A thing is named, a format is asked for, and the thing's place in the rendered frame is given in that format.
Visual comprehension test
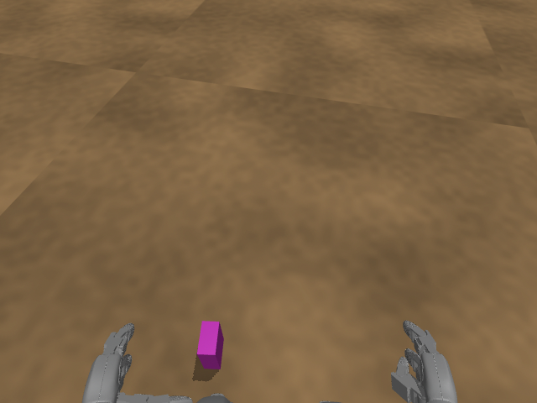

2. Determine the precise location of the left robot hand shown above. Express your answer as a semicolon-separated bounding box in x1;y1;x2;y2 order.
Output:
82;323;193;403

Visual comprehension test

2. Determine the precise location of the right robot hand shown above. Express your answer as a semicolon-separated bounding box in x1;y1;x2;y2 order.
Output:
391;321;458;403

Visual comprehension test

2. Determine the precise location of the carton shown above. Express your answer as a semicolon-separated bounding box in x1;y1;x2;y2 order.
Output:
197;321;224;369

